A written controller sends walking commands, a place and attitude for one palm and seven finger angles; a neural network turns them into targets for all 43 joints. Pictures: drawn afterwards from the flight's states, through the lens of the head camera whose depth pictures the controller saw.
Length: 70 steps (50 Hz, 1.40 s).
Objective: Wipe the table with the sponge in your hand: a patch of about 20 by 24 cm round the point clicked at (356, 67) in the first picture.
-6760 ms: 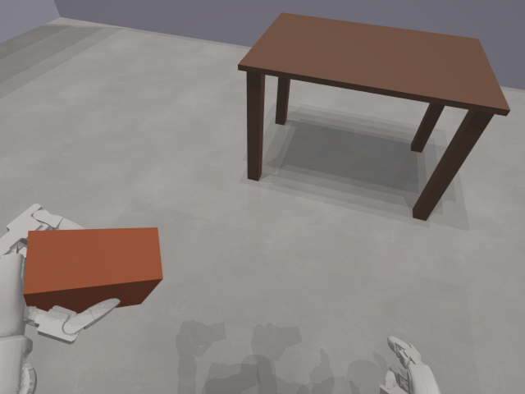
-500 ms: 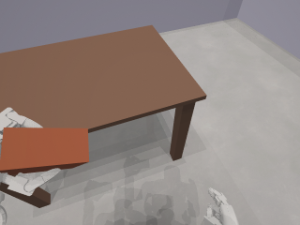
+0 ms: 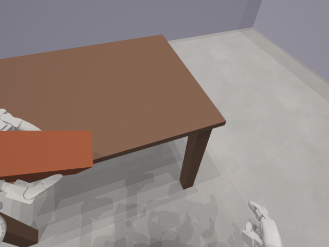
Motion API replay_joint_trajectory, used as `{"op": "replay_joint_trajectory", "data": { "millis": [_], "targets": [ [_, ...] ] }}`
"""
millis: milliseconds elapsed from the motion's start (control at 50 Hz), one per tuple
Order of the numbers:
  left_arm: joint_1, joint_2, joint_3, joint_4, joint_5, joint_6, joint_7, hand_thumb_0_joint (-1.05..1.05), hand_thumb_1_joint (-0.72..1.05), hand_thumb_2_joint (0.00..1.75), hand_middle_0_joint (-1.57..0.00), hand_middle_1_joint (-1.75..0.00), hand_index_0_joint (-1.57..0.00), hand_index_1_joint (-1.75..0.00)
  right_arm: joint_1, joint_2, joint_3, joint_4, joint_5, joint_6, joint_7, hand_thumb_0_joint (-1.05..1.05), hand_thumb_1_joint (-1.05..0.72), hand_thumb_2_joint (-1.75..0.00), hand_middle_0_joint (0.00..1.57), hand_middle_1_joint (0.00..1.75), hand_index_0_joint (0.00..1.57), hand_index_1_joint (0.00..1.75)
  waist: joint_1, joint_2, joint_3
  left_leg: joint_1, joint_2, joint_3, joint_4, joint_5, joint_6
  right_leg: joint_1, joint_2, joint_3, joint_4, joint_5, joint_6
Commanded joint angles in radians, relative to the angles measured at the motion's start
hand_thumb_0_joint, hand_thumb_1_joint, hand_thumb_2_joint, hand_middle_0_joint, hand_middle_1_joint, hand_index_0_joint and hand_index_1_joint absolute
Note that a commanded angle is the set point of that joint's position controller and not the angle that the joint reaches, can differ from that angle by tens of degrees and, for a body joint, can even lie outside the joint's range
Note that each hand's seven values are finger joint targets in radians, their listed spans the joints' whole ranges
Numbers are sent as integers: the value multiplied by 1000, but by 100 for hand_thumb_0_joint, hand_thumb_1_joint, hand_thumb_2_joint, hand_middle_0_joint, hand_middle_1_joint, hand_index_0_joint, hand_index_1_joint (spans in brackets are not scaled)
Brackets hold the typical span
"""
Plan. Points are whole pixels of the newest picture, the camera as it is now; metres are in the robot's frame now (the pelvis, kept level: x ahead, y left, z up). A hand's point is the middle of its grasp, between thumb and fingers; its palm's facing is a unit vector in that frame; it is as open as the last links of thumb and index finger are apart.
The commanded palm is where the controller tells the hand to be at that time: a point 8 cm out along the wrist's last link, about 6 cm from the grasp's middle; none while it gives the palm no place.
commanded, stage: come to a stop and stand still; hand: left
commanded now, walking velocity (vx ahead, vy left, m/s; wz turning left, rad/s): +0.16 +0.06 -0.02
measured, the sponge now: (58, 156) +0.24 +0.21 +0.16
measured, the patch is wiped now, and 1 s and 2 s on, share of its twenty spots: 0.00 0.00 0.00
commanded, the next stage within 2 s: look again from close up in 1.56 s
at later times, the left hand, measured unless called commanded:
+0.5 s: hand (50, 156) +0.23 +0.21 +0.18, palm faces +0.34 -0.80 -0.50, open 10.4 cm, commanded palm +0.17 +0.26 +0.19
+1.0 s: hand out of the picture +0.16 +0.30 +0.18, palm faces +0.48 -0.82 -0.32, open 10.4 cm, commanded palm +0.10 +0.32 +0.19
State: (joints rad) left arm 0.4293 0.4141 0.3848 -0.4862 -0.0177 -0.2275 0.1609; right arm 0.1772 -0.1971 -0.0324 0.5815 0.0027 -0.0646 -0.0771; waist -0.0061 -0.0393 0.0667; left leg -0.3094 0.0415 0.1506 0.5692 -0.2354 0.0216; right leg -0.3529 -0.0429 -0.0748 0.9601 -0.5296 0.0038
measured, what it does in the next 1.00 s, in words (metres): steps on the spot: right foot, then left foot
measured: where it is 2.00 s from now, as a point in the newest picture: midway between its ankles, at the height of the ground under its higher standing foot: outside the picture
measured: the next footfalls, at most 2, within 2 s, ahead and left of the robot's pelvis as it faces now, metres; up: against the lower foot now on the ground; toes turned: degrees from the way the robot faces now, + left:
right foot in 0.16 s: +0.08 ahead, -0.08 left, +0.00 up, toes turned +10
left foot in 0.48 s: +0.07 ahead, +0.11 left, +0.00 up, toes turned +10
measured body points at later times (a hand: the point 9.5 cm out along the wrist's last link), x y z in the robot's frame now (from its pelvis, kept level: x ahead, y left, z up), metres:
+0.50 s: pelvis +0.01 -0.02 +0.00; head +0.04 -0.02 +0.45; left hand +0.21 +0.25 +0.20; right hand +0.18 -0.27 -0.08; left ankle +0.03 +0.10 -0.73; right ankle +0.04 -0.10 -0.73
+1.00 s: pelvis -0.05 +0.03 +0.01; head -0.06 +0.05 +0.46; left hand +0.13 +0.34 +0.20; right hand +0.13 -0.16 -0.06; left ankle +0.02 +0.10 -0.72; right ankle +0.04 -0.09 -0.72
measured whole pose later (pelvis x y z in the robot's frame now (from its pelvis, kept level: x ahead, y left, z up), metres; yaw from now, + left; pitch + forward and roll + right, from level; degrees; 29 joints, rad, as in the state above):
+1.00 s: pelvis -0.05 +0.03 +0.01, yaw +2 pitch -5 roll -1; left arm 0.31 0.33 0.35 -0.37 0.00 -0.24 0.11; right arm 0.26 -0.16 0.05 0.59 -0.01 -0.19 -0.01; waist 0.06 -0.02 0.07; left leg -0.23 -0.03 0.07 0.47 -0.18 0.06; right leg -0.24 0.02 0.01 0.46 -0.23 -0.01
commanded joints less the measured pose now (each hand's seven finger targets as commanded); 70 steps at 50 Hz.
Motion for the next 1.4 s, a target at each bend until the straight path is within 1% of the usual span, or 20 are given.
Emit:
{"op": "replay_joint_trajectory", "data": {
  "millis": [0,60,120,140,180,220,280,400,440,460,480,520,580,700,720,920,1100,1200,1260,1380],
  "targets": [
    [10,110,75,-277,-17,-57,2,0,10,130,-120,-160,-120,-160,-42,-120,-21,-124,10,-67,14,0,-90,-90,20,30,20,30,11,255,-152,123,258,-245,-254,185,170,-82,-29,-6,-54,69,23],
    [13,107,77,-284,-17,-48,7,0,10,130,-120,-160,-120,-160,-36,-118,-10,-125,8,-80,14,0,-90,-90,20,30,20,30,6,278,-159,69,225,-175,-235,120,125,48,8,-72,-245,111,29],
    [-16,127,96,-244,-12,-31,16,0,10,130,-120,-160,-120,-160,-46,-112,1,-126,8,-73,3,0,-90,-90,20,30,20,30,11,176,-170,23,186,-126,-117,51,53,196,9,-65,-493,269,26],
    [-32,131,101,-221,-12,-31,18,0,10,130,-120,-160,-120,-160,-42,-99,6,-123,5,-67,2,0,-90,-90,20,30,20,30,1,90,-173,-18,144,-99,-34,8,22,239,-53,26,-551,382,2],
    [-30,131,105,-140,-30,-6,11,0,10,130,-120,-160,-120,-160,-34,-84,7,-127,6,-60,9,0,-90,-90,20,30,20,30,2,-215,-144,-101,-22,-41,195,-181,-52,208,-269,341,-626,666,-104],
    [-52,138,106,-149,-31,-5,11,0,10,130,-120,-160,-120,-160,-80,-75,15,-125,11,-53,18,0,-90,-90,20,30,20,30,6,-158,-163,-148,-15,-134,374,-261,-54,249,-332,360,-593,938,-162],
    [-12,132,111,-186,-15,-24,22,0,10,130,-120,-160,-120,-160,-95,-55,37,-123,1,-40,5,0,-90,-90,20,30,20,30,12,-105,-209,-123,-15,-116,280,-229,-56,338,-279,179,-517,1113,-133],
    [84,126,112,-273,-14,-17,33,0,10,130,-120,-160,-120,-160,-66,-80,12,-159,-8,-6,-1,0,-90,-90,20,30,20,30,15,-62,-249,13,-33,-85,-41,-27,-48,335,-219,130,-501,910,-93],
    [76,127,95,-298,-21,-16,33,0,10,130,-120,-160,-120,-160,-53,-96,0,-163,-2,-6,-5,0,-90,-90,20,30,20,30,7,12,-245,130,31,-119,-155,198,-32,255,-164,111,-469,689,-48],
    [-860,838,664,-337,89,-90,25,0,10,130,-120,-160,-120,-160,78,-135,-60,-158,-40,-99,-10,0,-90,-90,20,30,20,30,81,-86,-58,-92,21,-28,-30,161,-36,122,-120,200,-551,735,-11],
    [-332,291,261,161,19,-50,-32,0,10,130,-120,-160,-120,-160,59,-71,-45,-120,-9,-110,20,0,-90,-90,20,30,20,30,46,-98,-240,-1,-15,-160,-14,125,-26,189,-245,313,-502,741,-126],
    [-190,143,129,60,-20,-98,-44,0,10,130,-120,-160,-120,-160,24,-100,-21,-161,16,-128,45,0,-90,-90,20,30,20,30,40,187,-260,125,-10,-97,-114,134,-30,249,-171,219,-513,703,-89],
    [-94,106,37,-193,-35,-122,-44,0,10,130,-120,-160,-120,-160,-31,-139,-23,-183,14,-154,70,0,-90,-90,20,30,20,30,57,190,-221,80,70,-207,-191,179,12,244,-57,92,-474,387,-28],
    [-136,153,113,-135,-18,-97,-23,0,10,130,-120,-160,-120,-160,-38,-139,-6,-191,13,-170,61,0,-90,-90,20,30,20,30,50,66,-80,-165,95,-243,-326,-329,36,250,-12,71,-463,158,-17],
    [-177,199,153,-150,-14,-96,-19,0,10,130,-120,-160,-120,-160,-45,-144,-5,-188,9,-167,54,0,-90,-90,20,30,20,30,45,101,-70,-148,89,-239,-330,-339,34,229,-5,75,-478,150,-17],
    [-266,79,22,-137,7,-82,-49,0,10,130,-120,-160,-120,-160,-44,-115,13,-165,-7,-199,62,0,-90,-90,20,30,20,30,44,150,-81,-7,46,-218,-345,-358,7,166,49,142,-576,138,-26],
    [-229,92,61,-118,16,-59,-54,0,10,130,-120,-160,-120,-160,-45,-111,5,-173,-11,-153,61,0,-90,-90,20,30,20,30,47,124,-86,-91,73,-208,-389,-419,5,267,75,111,-515,201,-13],
    [-226,81,52,-147,16,-52,-57,0,10,130,-120,-160,-120,-160,-51,-117,3,-179,-13,-146,61,0,-90,-90,20,30,20,30,45,101,-90,-34,57,-190,-372,-387,-8,227,81,120,-550,190,-19],
    [-236,74,42,-162,22,-50,-54,0,10,130,-120,-160,-120,-160,-49,-120,4,-173,-13,-148,58,0,-90,-90,20,30,20,30,42,152,-100,17,65,-202,-383,-367,-12,203,86,127,-554,208,-18],
    [-243,73,38,-139,23,-35,-54,0,10,130,-120,-160,-120,-160,-52,-118,1,-169,-12,-139,54,0,-90,-90,20,30,20,30,43,90,-93,24,42,-171,-343,-358,-15,176,82,155,-597,172,-23]
  ]
}}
